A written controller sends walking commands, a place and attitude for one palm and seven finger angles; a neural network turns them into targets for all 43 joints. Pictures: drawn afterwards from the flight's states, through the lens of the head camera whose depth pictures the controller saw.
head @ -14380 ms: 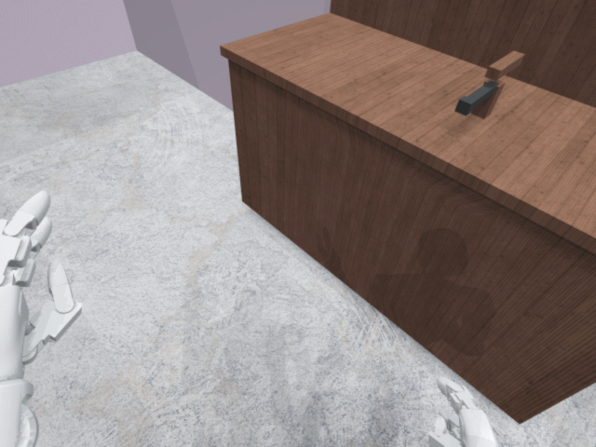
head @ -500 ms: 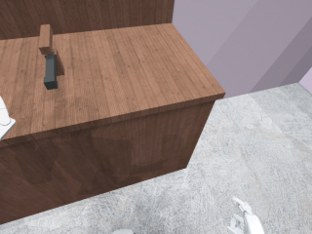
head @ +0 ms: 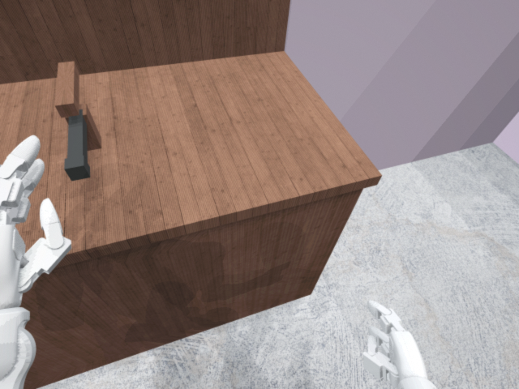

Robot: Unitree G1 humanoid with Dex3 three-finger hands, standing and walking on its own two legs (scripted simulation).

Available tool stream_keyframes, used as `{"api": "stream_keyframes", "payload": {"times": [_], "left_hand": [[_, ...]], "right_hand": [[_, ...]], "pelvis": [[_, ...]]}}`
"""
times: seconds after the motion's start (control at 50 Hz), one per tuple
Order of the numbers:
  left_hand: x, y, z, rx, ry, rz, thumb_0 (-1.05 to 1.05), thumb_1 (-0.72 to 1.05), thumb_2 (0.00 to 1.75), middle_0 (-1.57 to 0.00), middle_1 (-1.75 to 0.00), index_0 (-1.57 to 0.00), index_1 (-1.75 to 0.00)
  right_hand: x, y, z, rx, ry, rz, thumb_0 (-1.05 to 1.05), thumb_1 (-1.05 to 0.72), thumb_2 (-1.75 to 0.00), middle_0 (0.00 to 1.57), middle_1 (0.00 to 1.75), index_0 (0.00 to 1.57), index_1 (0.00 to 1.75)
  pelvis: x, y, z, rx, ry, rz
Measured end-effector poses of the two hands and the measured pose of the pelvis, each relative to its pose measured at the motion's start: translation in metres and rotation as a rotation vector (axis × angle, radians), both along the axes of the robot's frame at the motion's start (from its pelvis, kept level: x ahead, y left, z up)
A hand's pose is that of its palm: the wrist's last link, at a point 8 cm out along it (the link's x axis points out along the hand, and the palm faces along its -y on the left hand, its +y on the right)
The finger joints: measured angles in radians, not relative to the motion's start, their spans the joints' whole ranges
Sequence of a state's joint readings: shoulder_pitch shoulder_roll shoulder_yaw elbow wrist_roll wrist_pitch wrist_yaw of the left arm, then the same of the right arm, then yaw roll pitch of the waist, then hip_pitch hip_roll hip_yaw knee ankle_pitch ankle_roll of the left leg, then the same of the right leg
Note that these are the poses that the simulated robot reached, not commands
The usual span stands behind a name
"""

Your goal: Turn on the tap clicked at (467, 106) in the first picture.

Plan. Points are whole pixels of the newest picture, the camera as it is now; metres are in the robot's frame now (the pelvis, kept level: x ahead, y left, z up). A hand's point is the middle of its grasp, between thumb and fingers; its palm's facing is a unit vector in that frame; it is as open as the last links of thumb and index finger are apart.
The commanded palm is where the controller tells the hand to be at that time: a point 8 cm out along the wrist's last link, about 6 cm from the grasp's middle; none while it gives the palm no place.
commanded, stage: come to a stop and stand still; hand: left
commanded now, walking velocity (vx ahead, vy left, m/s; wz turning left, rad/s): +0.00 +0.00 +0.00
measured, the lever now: (77, 168) +0.40 +0.34 +0.09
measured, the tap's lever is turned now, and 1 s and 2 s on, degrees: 0 0 0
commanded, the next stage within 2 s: look again from close up in 0.22 s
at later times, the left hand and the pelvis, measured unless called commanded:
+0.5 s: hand (55, 261) +0.21 +0.25 +0.16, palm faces +0.41 -0.84 -0.36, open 7.4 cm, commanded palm +0.15 +0.28 +0.17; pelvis +0.00 -0.01 +0.00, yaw +0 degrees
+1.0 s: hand (54, 264) +0.21 +0.25 +0.15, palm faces +0.46 -0.81 -0.36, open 7.4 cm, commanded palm +0.15 +0.28 +0.17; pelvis +0.01 -0.01 +0.00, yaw +3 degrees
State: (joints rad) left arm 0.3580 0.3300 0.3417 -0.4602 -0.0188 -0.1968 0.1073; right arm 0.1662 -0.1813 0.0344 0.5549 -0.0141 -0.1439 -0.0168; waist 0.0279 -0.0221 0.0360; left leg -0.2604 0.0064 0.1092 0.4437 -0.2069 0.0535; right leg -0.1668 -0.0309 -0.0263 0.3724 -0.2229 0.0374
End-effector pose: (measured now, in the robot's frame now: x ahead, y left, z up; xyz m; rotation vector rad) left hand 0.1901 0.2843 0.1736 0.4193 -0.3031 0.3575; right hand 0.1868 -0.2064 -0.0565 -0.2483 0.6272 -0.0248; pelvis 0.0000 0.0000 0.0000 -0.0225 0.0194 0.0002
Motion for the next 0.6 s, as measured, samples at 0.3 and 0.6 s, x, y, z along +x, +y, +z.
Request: {"api": "stream_keyframes", "payload": {"times": [0.3,0.6], "left_hand": [[-0.005,0.003,-0.002,0.016,0.062,0.027,0.01,0.89,0.9,-0.21,-0.3,-0.21,-0.3],[-0.028,0.004,-0.008,-0.025,0.088,0.063,0.01,0.89,0.9,-0.21,-0.3,-0.21,-0.3]], "right_hand": [[0.001,-0.015,-0.005,-0.024,0.065,-0.038,0.01,-0.9,-0.9,0.21,0.3,0.2,0.3],[-0.029,-0.017,-0.008,-0.012,0.075,-0.067,0.01,-0.9,-0.9,0.21,0.3,0.2,0.3]], "pelvis": [[0.007,-0.004,0.0,0.0,-0.001,0.006],[-0.011,-0.006,0.003,-0.004,-0.019,0.012]]}}
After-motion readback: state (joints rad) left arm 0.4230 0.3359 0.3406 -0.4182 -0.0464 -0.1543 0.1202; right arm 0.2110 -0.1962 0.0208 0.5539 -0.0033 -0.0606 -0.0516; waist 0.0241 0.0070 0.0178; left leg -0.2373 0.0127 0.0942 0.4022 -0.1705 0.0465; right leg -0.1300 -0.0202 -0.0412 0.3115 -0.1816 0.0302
